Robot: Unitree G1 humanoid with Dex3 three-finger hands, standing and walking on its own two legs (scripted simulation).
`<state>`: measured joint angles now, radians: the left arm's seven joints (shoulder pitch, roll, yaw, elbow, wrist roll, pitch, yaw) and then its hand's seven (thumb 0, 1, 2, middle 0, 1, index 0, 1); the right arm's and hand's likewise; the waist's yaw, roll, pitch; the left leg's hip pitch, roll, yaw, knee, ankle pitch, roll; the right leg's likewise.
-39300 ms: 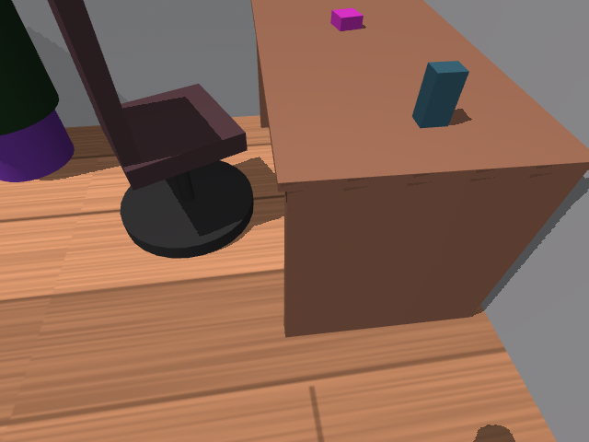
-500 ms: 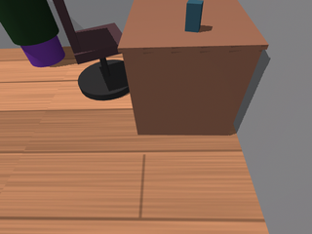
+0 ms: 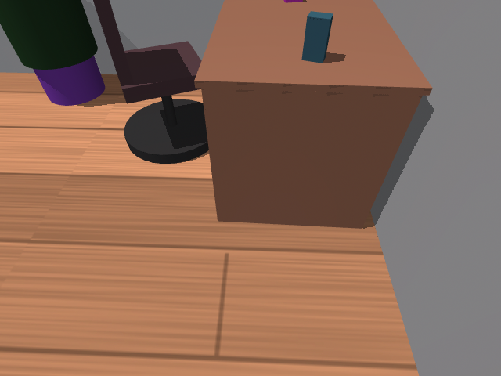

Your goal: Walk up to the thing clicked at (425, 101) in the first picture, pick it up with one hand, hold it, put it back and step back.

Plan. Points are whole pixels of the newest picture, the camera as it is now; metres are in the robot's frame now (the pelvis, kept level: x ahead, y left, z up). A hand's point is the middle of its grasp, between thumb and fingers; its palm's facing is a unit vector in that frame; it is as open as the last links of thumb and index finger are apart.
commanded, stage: step back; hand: right
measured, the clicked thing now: (316, 37) +1.15 -0.23 +0.06
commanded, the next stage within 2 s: stand in 0.46 s
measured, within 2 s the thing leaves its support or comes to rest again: neither
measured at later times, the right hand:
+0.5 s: hand out of the picture +0.16 -0.21 -0.14, palm faces -0.05 +0.94 -0.34, open 7.3 cm
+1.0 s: hand out of the picture +0.11 -0.22 -0.13, palm faces -0.02 +0.94 -0.33, open 7.3 cm
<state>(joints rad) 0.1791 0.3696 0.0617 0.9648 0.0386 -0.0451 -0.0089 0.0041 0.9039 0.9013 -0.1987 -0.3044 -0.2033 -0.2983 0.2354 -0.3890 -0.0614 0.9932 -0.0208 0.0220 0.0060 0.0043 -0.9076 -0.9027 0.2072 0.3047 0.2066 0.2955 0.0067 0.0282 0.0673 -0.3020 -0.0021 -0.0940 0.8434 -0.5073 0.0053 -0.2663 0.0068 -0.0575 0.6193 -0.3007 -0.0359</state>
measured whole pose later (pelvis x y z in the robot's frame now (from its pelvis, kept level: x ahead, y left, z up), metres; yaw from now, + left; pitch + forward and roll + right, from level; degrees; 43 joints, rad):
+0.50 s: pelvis +0.04 +0.03 +0.01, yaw +1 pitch -2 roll -1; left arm 0.11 0.38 0.02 1.05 0.00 -0.01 0.00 0.00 0.90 0.90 -0.20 -0.30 -0.20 -0.30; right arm 0.06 -0.34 -0.02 1.05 -0.01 0.00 0.01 0.00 -0.91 -0.90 0.21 0.30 0.21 0.30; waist 0.03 0.00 0.09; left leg -0.27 0.03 0.00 0.59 -0.28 -0.01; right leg -0.19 -0.03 -0.02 0.55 -0.32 0.02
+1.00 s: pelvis +0.02 +0.03 +0.02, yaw +1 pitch -3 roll +0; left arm 0.10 0.36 0.00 1.15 0.01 -0.02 -0.01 0.00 0.90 0.90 -0.20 -0.30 -0.20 -0.30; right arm 0.08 -0.35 -0.02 1.15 -0.01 -0.01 0.02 0.00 -0.91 -0.90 0.21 0.30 0.21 0.30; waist 0.00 0.00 0.07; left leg -0.15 0.03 0.01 0.35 -0.14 -0.01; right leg -0.09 -0.03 -0.02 0.34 -0.19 0.03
